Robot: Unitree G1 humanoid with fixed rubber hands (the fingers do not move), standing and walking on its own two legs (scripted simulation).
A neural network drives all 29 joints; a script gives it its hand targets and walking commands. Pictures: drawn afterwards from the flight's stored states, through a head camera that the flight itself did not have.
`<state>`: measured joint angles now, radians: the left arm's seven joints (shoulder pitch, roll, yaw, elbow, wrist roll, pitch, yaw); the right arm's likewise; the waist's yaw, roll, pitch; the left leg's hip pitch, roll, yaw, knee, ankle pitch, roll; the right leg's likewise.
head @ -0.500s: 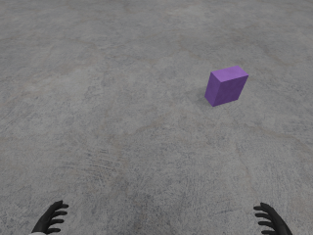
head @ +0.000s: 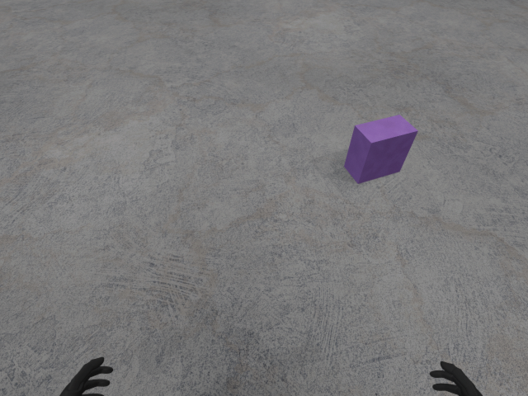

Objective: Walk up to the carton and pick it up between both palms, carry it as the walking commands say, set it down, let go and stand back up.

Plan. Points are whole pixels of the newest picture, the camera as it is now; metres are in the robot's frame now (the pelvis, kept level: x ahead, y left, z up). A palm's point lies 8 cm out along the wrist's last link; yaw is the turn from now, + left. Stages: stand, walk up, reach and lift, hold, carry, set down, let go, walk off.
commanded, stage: stand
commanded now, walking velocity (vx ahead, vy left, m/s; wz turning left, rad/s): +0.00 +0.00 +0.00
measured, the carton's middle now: (378, 149) +1.38 -0.58 -0.63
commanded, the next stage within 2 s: walk up in 0.32 s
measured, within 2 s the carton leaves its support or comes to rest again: neither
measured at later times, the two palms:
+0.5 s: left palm out of the picture +0.10 +0.31 -0.09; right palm out of the picture +0.10 -0.31 -0.09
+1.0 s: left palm (191, 383) +0.17 +0.13 -0.12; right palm out of the picture +0.16 -0.40 -0.13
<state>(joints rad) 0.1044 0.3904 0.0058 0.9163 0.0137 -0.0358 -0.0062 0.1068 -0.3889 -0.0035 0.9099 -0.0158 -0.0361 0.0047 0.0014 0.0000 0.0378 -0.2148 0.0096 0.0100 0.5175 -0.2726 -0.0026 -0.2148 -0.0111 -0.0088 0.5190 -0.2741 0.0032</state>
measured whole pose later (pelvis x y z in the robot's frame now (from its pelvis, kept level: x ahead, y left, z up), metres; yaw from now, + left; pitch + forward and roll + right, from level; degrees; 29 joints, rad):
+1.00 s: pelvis +0.12 -0.13 +0.00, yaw -12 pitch -1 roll +0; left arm 0.35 0.23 0.04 0.98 0.02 -0.05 -0.03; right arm 0.20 -0.29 -0.07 0.92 -0.04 -0.03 0.05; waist 0.04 0.06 0.02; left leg -0.45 0.13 0.06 1.14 -0.33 -0.02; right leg -0.23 -0.04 -0.09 0.55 -0.31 -0.01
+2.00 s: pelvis +0.62 -0.29 +0.00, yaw -17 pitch +1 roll +0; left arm 0.19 0.21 0.05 1.00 0.03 -0.08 -0.02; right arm 0.33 -0.21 -0.05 1.02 -0.02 -0.05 0.00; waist -0.02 0.04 0.07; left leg -0.38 0.12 0.05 1.17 -0.36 0.00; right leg -0.32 -0.05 -0.17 0.50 -0.19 -0.04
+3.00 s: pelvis +0.94 -0.42 +0.00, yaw -18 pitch -1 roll +0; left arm 0.14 0.14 0.02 1.02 0.01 -0.03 0.02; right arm 0.31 -0.19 -0.05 1.04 -0.01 0.02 -0.03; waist -0.03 0.06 0.07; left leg -0.29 0.08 0.03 0.77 -0.46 -0.04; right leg -0.25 -0.04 -0.12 0.46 -0.18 -0.03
